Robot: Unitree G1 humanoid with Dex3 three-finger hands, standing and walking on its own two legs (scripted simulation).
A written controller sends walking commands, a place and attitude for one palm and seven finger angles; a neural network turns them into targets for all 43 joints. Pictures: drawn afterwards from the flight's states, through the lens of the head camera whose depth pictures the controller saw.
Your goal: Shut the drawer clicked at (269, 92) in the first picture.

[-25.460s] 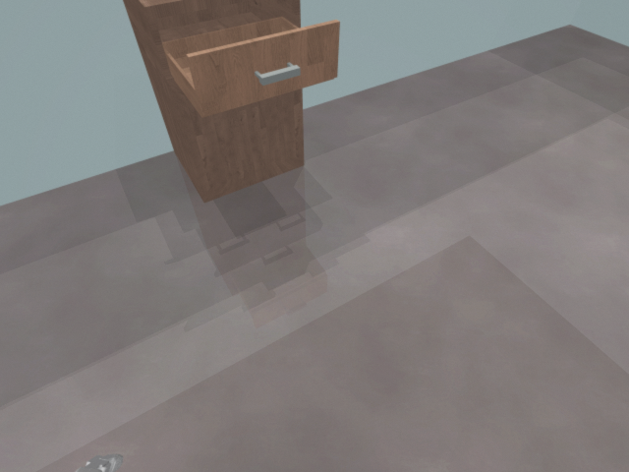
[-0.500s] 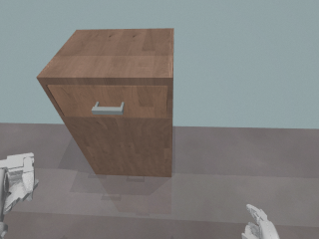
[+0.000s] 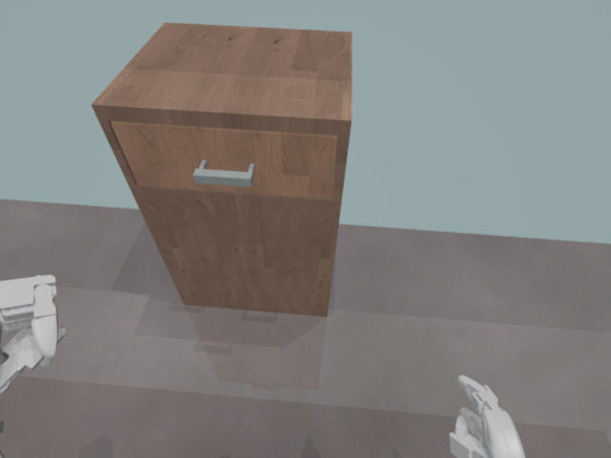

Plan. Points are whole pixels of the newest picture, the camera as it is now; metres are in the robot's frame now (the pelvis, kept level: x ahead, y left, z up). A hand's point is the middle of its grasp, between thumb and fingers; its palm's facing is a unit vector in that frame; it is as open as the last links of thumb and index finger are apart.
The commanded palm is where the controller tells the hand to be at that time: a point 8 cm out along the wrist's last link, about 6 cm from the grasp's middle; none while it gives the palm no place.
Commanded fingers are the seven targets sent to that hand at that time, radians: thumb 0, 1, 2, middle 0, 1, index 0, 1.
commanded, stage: step back with the hand held close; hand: left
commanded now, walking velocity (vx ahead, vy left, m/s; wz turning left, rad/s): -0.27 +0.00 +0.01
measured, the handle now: (225, 171) +0.69 +0.23 -0.07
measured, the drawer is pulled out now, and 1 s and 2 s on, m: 0.00 0.00 0.00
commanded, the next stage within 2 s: stop stepping back and stand still in 0.94 s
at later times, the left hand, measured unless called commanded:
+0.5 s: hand (50, 351) +0.17 +0.23 +0.17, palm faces +0.37 -0.78 -0.50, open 3.2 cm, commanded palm +0.10 +0.28 +0.19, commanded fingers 0.00 0.90 0.90 -1.40 -1.60 -1.40 -1.60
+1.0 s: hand (74, 437) +0.11 +0.19 +0.17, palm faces +0.15 -0.83 -0.53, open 3.2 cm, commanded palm +0.03 +0.25 +0.19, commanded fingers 0.00 0.90 0.90 -1.40 -1.60 -1.40 -1.60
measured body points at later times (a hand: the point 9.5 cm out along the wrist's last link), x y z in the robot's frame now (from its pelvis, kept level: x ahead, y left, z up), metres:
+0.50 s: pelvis -0.03 +0.00 -0.01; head +0.00 +0.02 +0.43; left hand +0.15 +0.28 +0.20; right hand +0.14 -0.25 -0.08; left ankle +0.04 +0.08 -0.73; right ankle +0.06 -0.12 -0.73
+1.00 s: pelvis -0.12 -0.02 +0.00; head -0.04 +0.00 +0.44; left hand +0.10 +0.23 +0.20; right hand +0.09 -0.24 -0.08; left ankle +0.05 +0.08 -0.73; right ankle -0.25 -0.12 -0.73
